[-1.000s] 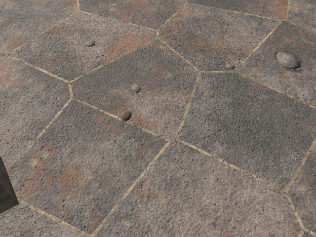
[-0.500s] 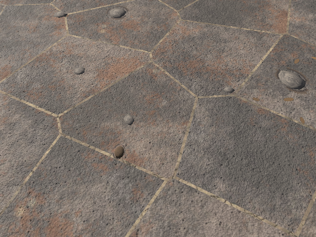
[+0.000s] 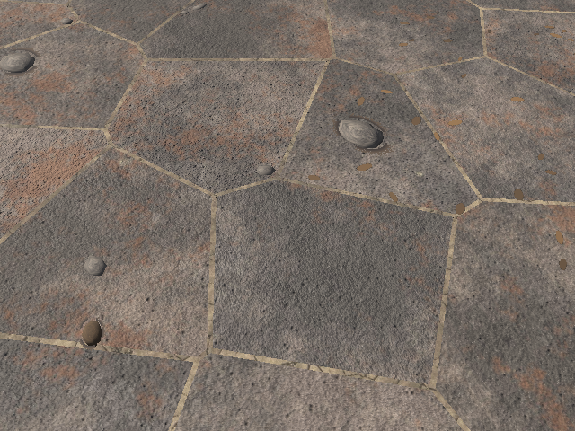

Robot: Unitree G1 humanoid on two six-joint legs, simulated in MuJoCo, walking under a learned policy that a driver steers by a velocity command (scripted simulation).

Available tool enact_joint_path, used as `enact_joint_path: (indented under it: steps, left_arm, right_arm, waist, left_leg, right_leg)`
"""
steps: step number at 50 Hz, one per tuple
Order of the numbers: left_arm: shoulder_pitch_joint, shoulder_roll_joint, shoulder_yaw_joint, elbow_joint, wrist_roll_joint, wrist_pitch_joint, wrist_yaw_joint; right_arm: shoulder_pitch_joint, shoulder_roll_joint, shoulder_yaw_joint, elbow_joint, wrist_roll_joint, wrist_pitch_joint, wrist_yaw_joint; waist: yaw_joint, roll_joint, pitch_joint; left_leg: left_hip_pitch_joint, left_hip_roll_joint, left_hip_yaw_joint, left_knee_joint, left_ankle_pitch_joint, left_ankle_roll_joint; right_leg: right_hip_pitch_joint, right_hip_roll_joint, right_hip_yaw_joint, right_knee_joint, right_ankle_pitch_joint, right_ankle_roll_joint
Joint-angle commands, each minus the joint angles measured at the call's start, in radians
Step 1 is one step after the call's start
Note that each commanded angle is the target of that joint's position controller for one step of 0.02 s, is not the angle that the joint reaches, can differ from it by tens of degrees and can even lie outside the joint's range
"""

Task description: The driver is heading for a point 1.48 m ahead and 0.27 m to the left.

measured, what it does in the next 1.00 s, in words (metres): steps on the spot, turning left: right foot, then left foot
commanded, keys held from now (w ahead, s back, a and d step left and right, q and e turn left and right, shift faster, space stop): q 0.78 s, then w+q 0.04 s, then w+e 0.18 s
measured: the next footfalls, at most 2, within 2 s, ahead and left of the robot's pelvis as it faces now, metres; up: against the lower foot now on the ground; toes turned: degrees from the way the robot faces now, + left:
right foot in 0.14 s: +0.03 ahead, -0.15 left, +0.00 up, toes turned +1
left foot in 0.54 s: +0.02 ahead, +0.10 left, +0.00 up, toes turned +13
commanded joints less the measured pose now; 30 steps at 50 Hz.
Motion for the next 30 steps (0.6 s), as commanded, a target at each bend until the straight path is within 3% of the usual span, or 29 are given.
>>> enact_joint_path:
  steps: [1,3,5,6,7,8,9,10,11,13,16,18,20,22,25,26,27,28,29,30]
  left_arm:
    - [-0.084,0.012,-0.015,-0.114,0.009,-0.020,-0.011]
    - [-0.061,0.012,-0.017,-0.100,0.013,-0.021,-0.012]
    - [-0.001,-0.005,-0.020,-0.059,0.019,-0.022,-0.012]
    - [0.031,-0.009,-0.022,-0.037,0.024,-0.025,-0.014]
    - [0.048,0.040,-0.015,-0.037,0.029,-0.026,-0.006]
    - [0.072,0.133,0.001,-0.048,0.043,-0.022,0.009]
    - [-0.019,0.091,-0.011,-0.040,0.053,-0.023,0.005]
    - [-0.095,0.051,-0.019,-0.065,0.052,-0.035,-0.003]
    - [-0.094,0.066,-0.010,-0.052,0.051,-0.041,-0.001]
    - [-0.077,0.091,0.000,-0.039,0.040,-0.051,0.006]
    - [-0.041,0.092,0.005,-0.032,0.033,-0.051,0.020]
    - [-0.046,0.093,0.007,-0.031,0.034,-0.060,0.025]
    - [-0.107,0.094,0.011,-0.030,0.024,-0.066,0.021]
    - [-0.153,0.102,0.016,-0.030,0.019,-0.062,0.016]
    - [-0.161,0.106,0.018,-0.012,-0.001,-0.049,0.015]
    - [-0.135,0.088,0.014,0.005,-0.008,-0.048,0.015]
    - [-0.067,0.048,0.005,0.023,0.012,-0.048,0.011]
    - [-0.128,0.001,-0.017,-0.044,0.055,-0.050,0.015]
    - [-0.192,0.049,-0.004,-0.045,0.038,-0.054,0.022]
    - [-0.189,0.068,0.003,-0.039,0.016,-0.052,0.024]
  right_arm:
    - [0.015,-0.203,-0.057,-0.044,0.007,0.000,0.002]
    - [0.007,-0.197,-0.052,-0.033,0.018,-0.002,0.018]
    - [-0.020,-0.162,-0.034,-0.019,0.037,-0.007,0.031]
    - [-0.006,-0.132,-0.021,-0.002,0.046,-0.013,0.038]
    - [0.044,-0.114,-0.011,0.014,0.033,-0.028,0.048]
    - [0.063,-0.070,0.008,0.000,-0.012,-0.043,0.064]
    - [0.061,-0.070,0.007,-0.001,0.007,-0.043,0.061]
    - [0.014,-0.134,-0.005,0.004,0.011,-0.035,0.053]
    - [-0.033,-0.156,-0.015,-0.008,0.016,-0.030,0.047]
    - [-0.018,-0.168,-0.022,-0.009,0.018,-0.009,0.031]
    - [0.006,-0.150,-0.029,-0.017,0.030,0.007,0.032]
    - [-0.003,-0.136,-0.037,-0.030,0.035,0.022,0.038]
    - [0.022,-0.120,-0.037,-0.028,0.036,0.038,0.042]
    - [0.032,-0.118,-0.037,-0.032,0.034,0.043,0.050]
    - [0.076,-0.125,-0.045,-0.038,0.039,0.044,0.069]
    - [0.108,-0.138,-0.054,-0.030,0.035,0.041,0.067]
    - [0.117,-0.218,-0.077,-0.041,0.028,0.034,0.055]
    - [0.114,-0.357,-0.100,-0.085,0.011,0.020,0.046]
    - [0.151,-0.306,-0.083,-0.095,-0.023,-0.005,0.059]
    - [0.110,-0.282,-0.073,-0.096,-0.020,-0.024,0.061]
  waist:
    - [-0.035,0.213,-0.101]
    - [-0.025,0.227,-0.110]
    - [0.016,0.211,-0.103]
    - [0.037,0.188,-0.093]
    - [0.023,0.140,-0.130]
    - [-0.007,-0.079,-0.193]
    - [-0.028,-0.181,-0.176]
    - [-0.013,-0.118,-0.112]
    - [0.004,-0.132,-0.082]
    - [0.014,-0.159,-0.047]
    - [0.032,-0.164,-0.040]
    - [0.044,-0.140,-0.032]
    - [0.015,-0.094,-0.033]
    - [0.006,-0.094,-0.060]
    - [-0.020,-0.089,-0.097]
    - [-0.030,-0.052,-0.103]
    - [-0.007,0.150,-0.095]
    - [-0.002,0.424,-0.082]
    - [-0.070,0.265,-0.177]
    - [-0.041,0.192,-0.138]
  left_leg:
    - [0.172,0.230,-0.170,-0.094,0.417,0.212]
    - [0.139,0.226,-0.174,-0.080,0.447,0.219]
    - [0.093,0.195,-0.168,-0.042,0.425,0.193]
    - [0.034,0.172,-0.160,-0.030,0.376,0.151]
    - [-0.054,0.141,-0.150,-0.016,0.264,0.076]
    - [-0.163,0.064,-0.088,0.108,-0.059,-0.001]
    - [-0.106,0.041,-0.058,0.069,-0.215,-0.044]
    - [-0.063,0.034,-0.050,0.081,-0.125,-0.064]
    - [-0.107,0.010,-0.036,0.102,-0.040,-0.064]
    - [-0.131,0.009,-0.045,0.142,0.001,-0.062]
    - [-0.198,-0.009,-0.027,0.329,-0.195,-0.044]
    - [-0.295,0.024,-0.071,0.538,-0.382,-0.050]
    - [-0.273,0.045,-0.072,0.523,-0.345,-0.061]
    - [-0.188,0.039,-0.039,0.440,-0.259,-0.060]
    - [-0.053,-0.011,0.032,0.203,-0.074,-0.026]
    - [0.030,-0.043,0.031,0.090,0.029,0.002]
    - [0.145,0.039,-0.144,-0.020,0.335,0.057]
    - [0.208,0.323,-0.593,-0.092,0.655,0.268]
    - [0.202,0.358,-0.637,-0.117,0.565,0.361]
    - [0.179,0.315,-0.547,-0.114,0.471,0.326]
  right_leg:
    - [0.005,-0.022,-0.042,-0.162,-0.055,-0.003]
    - [0.116,-0.007,-0.067,-0.291,-0.054,-0.023]
    - [0.262,0.000,-0.082,-0.557,0.113,-0.057]
    - [0.387,0.004,-0.082,-0.748,0.277,-0.084]
    - [0.553,-0.069,0.003,-0.736,0.411,-0.106]
    - [0.675,-0.262,0.173,-0.636,0.775,-0.169]
    - [0.473,-0.318,0.156,-0.635,0.629,-0.286]
    - [0.398,-0.247,0.112,-0.663,0.460,-0.277]
    - [0.408,-0.203,0.087,-0.666,0.367,-0.239]
    - [0.382,-0.222,0.089,-0.674,0.353,-0.232]
    - [0.377,-0.305,0.123,-0.676,0.433,-0.296]
    - [0.391,-0.392,0.161,-0.690,0.557,-0.361]
    - [0.374,-0.371,0.090,-0.677,0.594,-0.344]
    - [0.353,-0.343,0.021,-0.652,0.619,-0.316]
    - [0.349,-0.316,-0.057,-0.552,0.558,-0.256]
    - [0.307,-0.283,-0.099,-0.469,0.448,-0.208]
    - [0.166,-0.196,-0.195,-0.256,0.193,-0.118]
    - [-0.126,-0.019,-0.185,0.023,-0.302,-0.023]
    - [-0.134,-0.009,-0.009,0.191,-0.348,-0.034]
    - [-0.158,-0.028,0.016,0.230,-0.268,-0.053]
